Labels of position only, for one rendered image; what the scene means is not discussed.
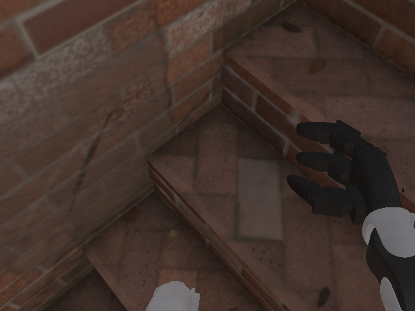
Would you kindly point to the right robot forearm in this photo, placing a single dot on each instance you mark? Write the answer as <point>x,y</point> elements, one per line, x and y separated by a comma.
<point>390,236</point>

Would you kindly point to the left robot thigh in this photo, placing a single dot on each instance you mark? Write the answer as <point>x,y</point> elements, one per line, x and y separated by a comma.
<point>174,297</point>

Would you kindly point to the right robot hand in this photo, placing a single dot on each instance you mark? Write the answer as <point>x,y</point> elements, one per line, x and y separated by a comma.
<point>370,183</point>

